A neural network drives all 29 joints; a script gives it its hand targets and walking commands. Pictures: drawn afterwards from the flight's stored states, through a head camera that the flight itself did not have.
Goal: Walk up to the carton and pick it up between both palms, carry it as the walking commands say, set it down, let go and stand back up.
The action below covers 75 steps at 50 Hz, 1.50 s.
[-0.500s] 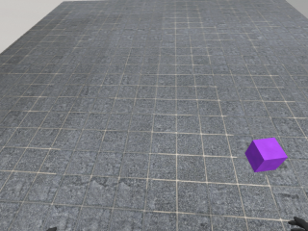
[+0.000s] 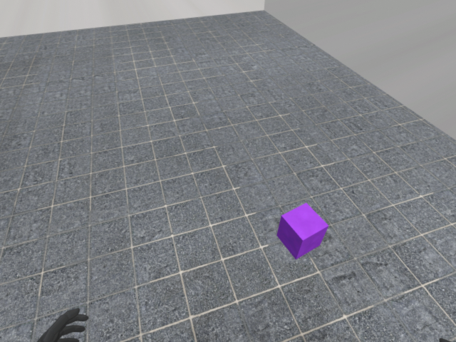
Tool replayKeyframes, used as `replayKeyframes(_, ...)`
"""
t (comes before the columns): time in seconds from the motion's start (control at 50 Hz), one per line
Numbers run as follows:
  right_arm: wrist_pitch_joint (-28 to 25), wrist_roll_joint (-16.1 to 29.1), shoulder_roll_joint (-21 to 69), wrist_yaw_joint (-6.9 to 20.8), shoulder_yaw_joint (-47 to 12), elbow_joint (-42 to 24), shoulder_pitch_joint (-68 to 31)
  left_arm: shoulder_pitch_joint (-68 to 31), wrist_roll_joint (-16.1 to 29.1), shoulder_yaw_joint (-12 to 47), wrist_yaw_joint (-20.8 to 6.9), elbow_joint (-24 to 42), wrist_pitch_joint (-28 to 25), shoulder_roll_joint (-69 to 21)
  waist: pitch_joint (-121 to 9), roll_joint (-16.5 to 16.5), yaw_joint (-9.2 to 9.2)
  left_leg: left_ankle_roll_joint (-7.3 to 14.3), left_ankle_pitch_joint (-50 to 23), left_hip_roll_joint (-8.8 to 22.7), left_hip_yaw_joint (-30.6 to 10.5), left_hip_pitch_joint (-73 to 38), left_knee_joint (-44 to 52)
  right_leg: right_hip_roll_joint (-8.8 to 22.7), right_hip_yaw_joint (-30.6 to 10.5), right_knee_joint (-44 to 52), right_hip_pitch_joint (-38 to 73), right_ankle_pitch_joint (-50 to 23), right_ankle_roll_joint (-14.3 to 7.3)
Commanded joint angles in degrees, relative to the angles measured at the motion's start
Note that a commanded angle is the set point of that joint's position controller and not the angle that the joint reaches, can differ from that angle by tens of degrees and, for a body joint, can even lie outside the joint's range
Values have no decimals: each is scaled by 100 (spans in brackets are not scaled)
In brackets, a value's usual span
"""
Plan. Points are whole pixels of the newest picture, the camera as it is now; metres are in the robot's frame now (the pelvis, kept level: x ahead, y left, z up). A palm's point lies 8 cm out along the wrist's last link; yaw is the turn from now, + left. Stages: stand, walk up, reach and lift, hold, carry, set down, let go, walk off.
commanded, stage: walk up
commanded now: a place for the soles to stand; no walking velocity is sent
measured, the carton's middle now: (301, 230) +0.78 -0.31 -0.67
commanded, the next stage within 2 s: none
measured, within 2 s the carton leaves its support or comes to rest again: neither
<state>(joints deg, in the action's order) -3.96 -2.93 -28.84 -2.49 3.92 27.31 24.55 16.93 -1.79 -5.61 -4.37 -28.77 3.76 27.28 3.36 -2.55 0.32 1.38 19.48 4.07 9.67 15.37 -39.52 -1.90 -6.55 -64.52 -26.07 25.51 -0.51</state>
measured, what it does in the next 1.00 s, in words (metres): walks ahead, turning right: right foot, then left foot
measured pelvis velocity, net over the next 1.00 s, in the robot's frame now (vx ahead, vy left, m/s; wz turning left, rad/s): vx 0.30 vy -0.14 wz -0.41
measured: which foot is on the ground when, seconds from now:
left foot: down 0.00-0.24, up 0.26-0.54, down 0.56-1.00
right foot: up 0.00-0.22, down 0.24-0.56, up 0.58-0.84, down 0.86-1.00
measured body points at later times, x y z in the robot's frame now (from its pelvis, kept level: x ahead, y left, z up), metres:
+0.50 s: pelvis +0.18 -0.07 +0.00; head +0.19 -0.08 +0.45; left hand +0.38 +0.23 -0.05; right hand +0.24 -0.41 -0.05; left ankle +0.28 +0.05 -0.69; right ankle +0.17 -0.19 -0.72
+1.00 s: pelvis +0.30 -0.14 -0.01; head +0.31 -0.14 +0.44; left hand +0.61 +0.07 -0.06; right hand +0.25 -0.48 -0.07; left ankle +0.34 +0.03 -0.72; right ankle +0.30 -0.28 -0.72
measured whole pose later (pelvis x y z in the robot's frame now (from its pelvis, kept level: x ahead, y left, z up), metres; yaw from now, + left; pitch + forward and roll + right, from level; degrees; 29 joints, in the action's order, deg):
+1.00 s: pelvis +0.30 -0.14 -0.01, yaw -23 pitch -4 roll +1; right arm -0.9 0.7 -28.5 -1.2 1.3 31.5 21.5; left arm 7.8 1.2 -2.5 -1.0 -33.7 1.7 26.9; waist 5.4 -0.8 2.0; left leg -2.9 24.9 5.8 1.3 12.6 -42.7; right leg 0.8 -2.0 -44.3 -22.0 18.5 0.9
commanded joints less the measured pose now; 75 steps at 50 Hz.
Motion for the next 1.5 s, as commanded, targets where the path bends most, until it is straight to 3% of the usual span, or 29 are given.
replayKeyframes(0.0,-206,-14,-1219,-37,472,-464,-148,-90,36,-320,-88,508,-146,1033,606,946,75,935,1520,1707,-2025,-403,2672,587,-66,-106,-1348,-515,134)
replayKeyframes(0.08,-136,-32,-1182,44,493,-330,277,-653,15,-156,-162,581,-195,557,376,1209,375,858,-1489,1518,-504,-799,2015,576,466,1312,-883,-702,-29)
replayKeyframes(0.14,-16,-5,-1265,71,491,-402,238,-734,61,-142,-198,506,-189,495,194,1286,333,687,-1068,1536,8,-434,1920,399,910,2140,190,-1036,-177)
replayKeyframes(0.22,136,51,-959,152,336,-475,405,307,47,-367,34,162,-277,945,-539,303,-305,424,-1516,1227,610,89,-645,-335,1066,2887,2293,-714,-472)
replayKeyframes(0.24,121,119,-714,224,257,-699,397,938,60,-538,180,144,-286,1446,-919,-747,-773,132,-1001,873,553,1235,-2482,653,-797,3297,3132,83,-947)
replayKeyframes(0.26,106,233,-839,293,274,-1055,32,852,130,-633,295,366,-271,1944,-988,-1166,-773,-111,1553,-15,-210,2366,-3480,1865,-3701,4573,3016,387,-1568)
replayKeyframes(0.28,136,272,-1111,268,390,-1134,-439,773,213,-618,362,328,-252,1875,-844,-270,-759,-70,1457,233,-1017,2519,-3914,2137,-3563,4591,2729,357,-1838)
replayKeyframes(0.3,147,310,-1039,289,330,-1059,-395,697,197,-528,411,249,-261,1725,-528,-155,-599,-74,1162,304,-1120,2564,-3898,2013,-3022,4383,2446,36,-1876)
replayKeyframes(0.36,138,195,-960,240,272,-550,218,33,116,-313,366,309,-361,1313,-152,-479,-129,-48,846,399,-967,1588,-2514,1275,-1605,4131,1188,-1171,-1466)
replayKeyframes(0.42,163,164,-851,220,201,-482,76,128,70,-226,263,310,-389,1123,-129,-860,-233,-3,869,133,-726,1160,-1477,1180,-1310,4006,901,-1661,-1522)
replayKeyframes(0.46,121,187,-784,192,176,-484,-109,101,71,-193,190,340,-347,1081,-62,-925,-255,58,339,-18,-628,748,-808,1088,-1260,3958,649,-1293,-1413)
replayKeyframes(0.52,66,174,-855,112,259,-236,510,-302,71,-132,109,440,-254,955,-125,-559,258,76,-546,-355,-411,-1293,250,615,-989,3171,-681,243,-929)
replayKeyframes(0.54,48,120,-1092,57,343,-204,828,-236,44,-71,124,485,-268,681,-215,32,498,169,82,99,-1135,-1923,549,286,-872,2277,-1263,847,-639)
replayKeyframes(0.56,9,-3,-1651,-14,462,-326,1084,-180,58,-19,159,709,-320,411,-425,1319,692,701,2150,2042,-3987,-1796,1944,-356,-311,274,-1707,1095,-215)
replayKeyframes(0.58,36,-6,-1763,-66,503,-402,731,4,-30,-202,258,730,-262,903,194,865,497,1177,2840,2775,-5180,-978,2683,-334,-578,-508,-1994,1095,-103)
replayKeyframes(0.6,36,39,-1672,-83,490,-448,516,-25,-23,-278,273,736,-219,1181,637,466,340,1338,2529,2668,-4663,-595,2548,-18,-623,-820,-1930,687,-35)
replayKeyframes(0.66,-37,96,-1332,-53,412,-526,11,409,52,-288,175,416,-217,1059,473,1089,130,1107,656,1806,-2569,-333,2073,207,-303,-355,-1165,58,56)
replayKeyframes(0.76,23,117,-1108,94,269,-576,-335,150,132,-96,139,160,-223,568,138,1661,83,731,-2430,1117,-782,381,1169,327,781,1896,597,-638,-6)
replayKeyframes(0.82,172,230,-1041,173,160,-510,-246,173,157,-186,246,-79,-295,865,-241,1190,-79,342,-1779,965,-627,826,283,47,834,3014,1917,-1502,-155)
replayKeyframes(0.84,187,225,-892,189,104,-518,-167,119,172,-241,298,-87,-314,1134,-437,619,-156,149,-1264,847,-514,1064,-251,446,113,3205,2315,-1931,-275)
replayKeyframes(0.86,216,317,-659,201,27,-564,36,-138,194,-293,361,87,-331,1588,-803,-401,-108,-152,60,379,-509,1102,-942,1581,-1678,3592,2070,-1909,-838)
replayKeyframes(0.88,319,396,-1000,143,133,-451,0,-327,264,-256,394,150,-333,1514,-851,-354,-180,-163,1681,87,-793,548,-1154,2007,-2240,3816,1322,-1474,-1361)
replayKeyframes(0.94,258,430,-1056,66,119,67,189,-1134,306,-65,404,-78,-263,1248,-340,-443,171,65,104,136,-937,-3,514,1278,-815,3276,868,-1900,-868)
replayKeyframes(0.98,131,335,-1390,91,179,276,-477,-1204,357,69,340,-286,-285,967,-78,207,-34,176,-1049,734,-1691,276,1009,645,-156,2705,1090,-2669,-329)
replayKeyframes(1.08,137,422,-1021,108,19,798,-567,-1438,332,152,387,-847,-389,1044,-891,-145,83,-62,-1607,343,-1031,-370,520,1085,-332,3172,1701,-3699,-519)
replayKeyframes(1.4,179,352,-850,203,-27,2145,-1667,-2019,331,220,297,-2282,-384,744,-451,222,34,-51,-1078,474,-1068,-649,2018,857,179,4336,1828,-2094,-220)
replayKeyframes(1.42,350,-234,-1009,414,457,1431,-1699,-325,116,-158,544,-2153,-429,1261,-527,762,-208,-7,1268,22,-195,-205,596,1145,-868,4305,1934,97,-642)
replayKeyframes(1.46,564,-297,-581,605,451,722,-2059,298,-2,-408,863,-1874,-488,1799,-232,-397,-534,-79,1852,-208,-1270,2104,-1384,2171,-3197,5252,2534,2109,-1395)
replayKeyframes(1.48,618,-264,-546,656,498,430,-2128,231,-32,-438,969,-1640,-565,1781,-84,-247,-389,-122,1223,1,-1651,2304,-1761,2252,-3192,5206,2301,1785,-1437)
